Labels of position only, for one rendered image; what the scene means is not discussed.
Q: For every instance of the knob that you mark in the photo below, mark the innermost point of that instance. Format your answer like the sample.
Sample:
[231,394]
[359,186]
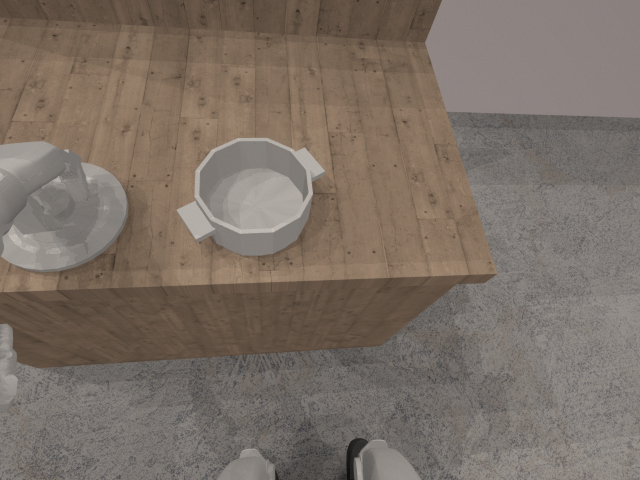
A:
[56,202]

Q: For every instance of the lid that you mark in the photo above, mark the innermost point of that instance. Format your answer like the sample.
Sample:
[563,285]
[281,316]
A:
[89,231]

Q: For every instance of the left robot hand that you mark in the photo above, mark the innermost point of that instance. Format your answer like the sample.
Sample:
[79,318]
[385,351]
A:
[35,164]

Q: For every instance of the robot left thigh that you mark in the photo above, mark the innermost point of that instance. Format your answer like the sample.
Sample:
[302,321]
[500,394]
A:
[248,468]

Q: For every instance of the pot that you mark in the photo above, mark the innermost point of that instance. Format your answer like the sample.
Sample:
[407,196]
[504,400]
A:
[253,196]

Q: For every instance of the left robot forearm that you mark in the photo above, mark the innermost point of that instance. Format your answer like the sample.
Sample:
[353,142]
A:
[13,198]

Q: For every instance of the left robot shin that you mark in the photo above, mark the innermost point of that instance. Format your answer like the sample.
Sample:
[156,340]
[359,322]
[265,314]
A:
[250,453]

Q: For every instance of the table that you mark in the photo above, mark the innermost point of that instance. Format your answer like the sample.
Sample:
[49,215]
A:
[145,89]

